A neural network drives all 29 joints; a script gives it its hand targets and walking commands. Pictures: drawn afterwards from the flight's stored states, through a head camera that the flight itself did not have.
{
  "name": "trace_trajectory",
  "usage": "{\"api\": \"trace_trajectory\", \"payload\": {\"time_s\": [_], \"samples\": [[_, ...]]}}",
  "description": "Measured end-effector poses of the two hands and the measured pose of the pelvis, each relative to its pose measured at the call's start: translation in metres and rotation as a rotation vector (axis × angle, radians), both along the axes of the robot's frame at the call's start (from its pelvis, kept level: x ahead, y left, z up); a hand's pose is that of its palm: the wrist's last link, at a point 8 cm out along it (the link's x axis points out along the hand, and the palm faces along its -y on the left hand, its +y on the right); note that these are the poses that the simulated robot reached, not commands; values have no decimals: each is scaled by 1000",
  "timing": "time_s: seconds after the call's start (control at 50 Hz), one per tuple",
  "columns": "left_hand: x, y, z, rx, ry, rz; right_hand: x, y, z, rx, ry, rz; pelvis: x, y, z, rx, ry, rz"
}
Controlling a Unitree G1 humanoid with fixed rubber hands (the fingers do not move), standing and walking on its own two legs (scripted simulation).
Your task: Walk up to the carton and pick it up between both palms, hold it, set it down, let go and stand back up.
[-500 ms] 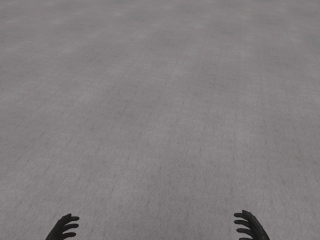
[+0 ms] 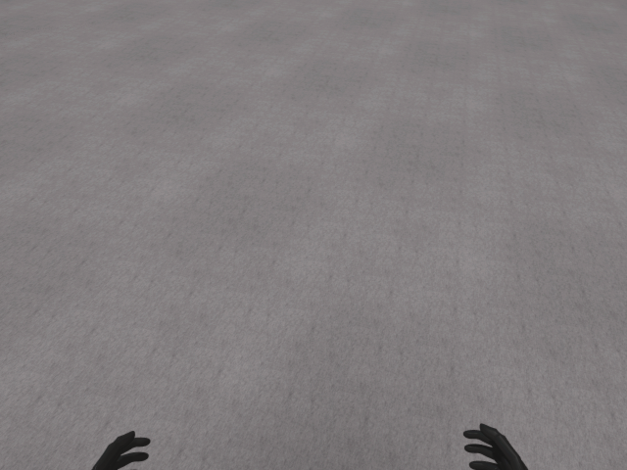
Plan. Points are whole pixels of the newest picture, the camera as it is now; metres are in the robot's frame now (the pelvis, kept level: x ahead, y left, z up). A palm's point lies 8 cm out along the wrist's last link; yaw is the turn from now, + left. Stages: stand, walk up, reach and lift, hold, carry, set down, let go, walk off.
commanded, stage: stand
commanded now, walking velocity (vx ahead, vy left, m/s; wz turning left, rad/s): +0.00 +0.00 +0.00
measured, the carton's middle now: out of the picture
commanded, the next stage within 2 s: walk up in 0.32 s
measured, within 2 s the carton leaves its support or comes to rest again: neither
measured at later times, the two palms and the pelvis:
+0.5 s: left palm out of the picture +0.14 +0.26 -0.07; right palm out of the picture +0.14 -0.26 -0.07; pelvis +0.00 +0.00 +0.00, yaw -1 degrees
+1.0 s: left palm out of the picture +0.01 +0.21 -0.05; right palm out of the picture +0.11 -0.34 -0.08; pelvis -0.08 -0.08 +0.01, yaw +8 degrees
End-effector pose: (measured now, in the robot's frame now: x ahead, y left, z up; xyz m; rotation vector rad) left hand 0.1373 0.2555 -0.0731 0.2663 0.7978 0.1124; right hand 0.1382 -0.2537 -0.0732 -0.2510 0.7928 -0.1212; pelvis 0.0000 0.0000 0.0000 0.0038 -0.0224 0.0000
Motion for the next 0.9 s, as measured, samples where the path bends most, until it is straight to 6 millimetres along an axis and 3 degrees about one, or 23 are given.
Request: {"api": "trace_trajectory", "payload": {"time_s": [0.56, 0.66, 0.8, 0.86, 0.9], "samples": [[3, 3, 0, 11, 12, -8, -3, -2, -2, -7, 17, -4, 2, 2, 0, 0, 0, -8], [3, 13, -3, 49, 37, -8, -8, -19, -2, -70, 54, 44, -14, -6, -3, -8, 2, 28], [-24, -8, 3, 62, 64, 38, -21, -71, -4, -135, 106, 71, -39, -36, -2, -13, 32, 84], [-49, -23, 0, 82, 72, 70, -18, -87, -17, -119, 98, 96, -52, -53, -9, -9, 30, 108], [-71, -33, 3, 95, 94, 87, -19, -88, -20, -97, 100, 108, -61, -63, -6, 5, 17, 126]]}}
